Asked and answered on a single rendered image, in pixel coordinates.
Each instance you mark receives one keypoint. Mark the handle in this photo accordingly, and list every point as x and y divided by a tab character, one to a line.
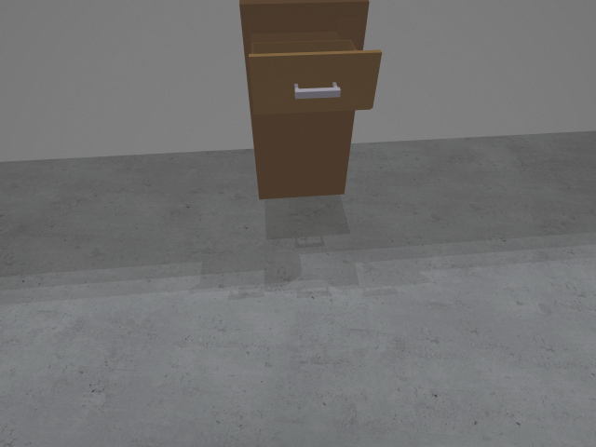
310	93

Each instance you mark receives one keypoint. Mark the drawer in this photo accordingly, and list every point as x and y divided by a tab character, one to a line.
276	66

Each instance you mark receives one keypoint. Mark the cabinet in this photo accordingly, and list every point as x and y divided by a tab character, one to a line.
301	154

